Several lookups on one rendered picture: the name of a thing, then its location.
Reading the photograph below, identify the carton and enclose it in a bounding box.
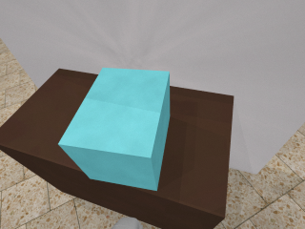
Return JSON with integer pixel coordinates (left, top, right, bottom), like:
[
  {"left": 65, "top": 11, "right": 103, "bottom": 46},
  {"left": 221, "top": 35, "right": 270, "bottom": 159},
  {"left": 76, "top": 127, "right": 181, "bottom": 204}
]
[{"left": 58, "top": 68, "right": 171, "bottom": 191}]

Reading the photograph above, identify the pedestal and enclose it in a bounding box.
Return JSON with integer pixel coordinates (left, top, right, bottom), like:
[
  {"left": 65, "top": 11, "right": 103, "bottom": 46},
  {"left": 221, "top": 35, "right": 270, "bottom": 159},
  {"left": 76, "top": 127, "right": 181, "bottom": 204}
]
[{"left": 0, "top": 68, "right": 234, "bottom": 229}]

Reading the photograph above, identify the left robot thigh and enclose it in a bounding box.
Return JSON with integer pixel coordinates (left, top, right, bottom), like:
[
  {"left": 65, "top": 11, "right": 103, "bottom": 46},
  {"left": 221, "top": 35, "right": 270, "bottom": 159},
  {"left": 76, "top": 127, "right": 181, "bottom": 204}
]
[{"left": 111, "top": 217, "right": 143, "bottom": 229}]

